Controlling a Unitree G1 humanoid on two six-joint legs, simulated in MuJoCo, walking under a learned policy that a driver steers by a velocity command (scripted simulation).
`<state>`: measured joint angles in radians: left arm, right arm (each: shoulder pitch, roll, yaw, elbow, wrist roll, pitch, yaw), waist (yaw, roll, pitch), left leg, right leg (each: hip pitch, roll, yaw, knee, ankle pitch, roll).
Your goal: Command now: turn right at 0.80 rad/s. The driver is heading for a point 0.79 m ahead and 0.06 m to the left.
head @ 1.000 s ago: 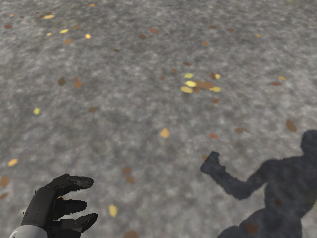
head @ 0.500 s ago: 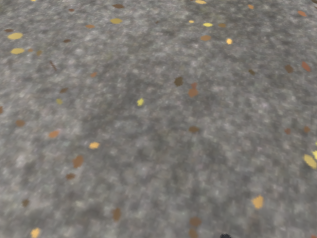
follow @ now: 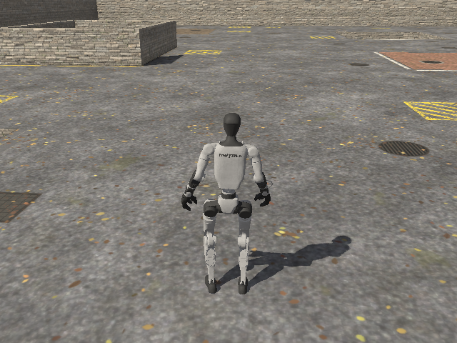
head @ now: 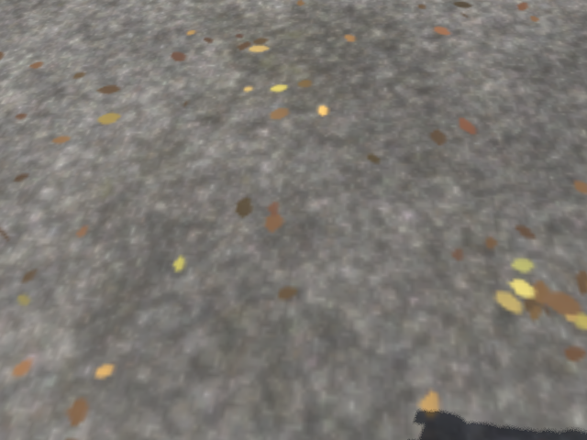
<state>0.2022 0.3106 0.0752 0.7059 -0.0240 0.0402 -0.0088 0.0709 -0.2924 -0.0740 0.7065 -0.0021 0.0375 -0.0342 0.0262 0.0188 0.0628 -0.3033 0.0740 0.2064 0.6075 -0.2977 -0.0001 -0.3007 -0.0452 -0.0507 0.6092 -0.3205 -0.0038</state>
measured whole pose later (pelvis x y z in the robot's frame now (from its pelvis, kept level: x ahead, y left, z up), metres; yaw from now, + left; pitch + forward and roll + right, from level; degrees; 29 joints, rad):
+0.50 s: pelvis +0.05 -0.01 +0.01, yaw -2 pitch +1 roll +0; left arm 0.08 0.25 0.04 0.68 0.01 0.04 0.04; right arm 0.18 -0.30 -0.07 0.74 0.04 0.04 0.02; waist -0.03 -0.01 0.05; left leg -0.38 0.04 0.04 0.78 -0.42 -0.05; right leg -0.18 0.02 -0.04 0.51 -0.35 -0.04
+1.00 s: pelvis +0.10 +0.02 +0.01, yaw +16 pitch +1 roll -1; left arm 0.17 0.31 0.08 0.72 -0.01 0.00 0.01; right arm 0.11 -0.27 -0.03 0.65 -0.02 0.03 -0.03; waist 0.02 -0.03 0.02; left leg -0.20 -0.11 -0.18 0.50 -0.30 0.06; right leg -0.41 -0.02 0.04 0.72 -0.28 0.08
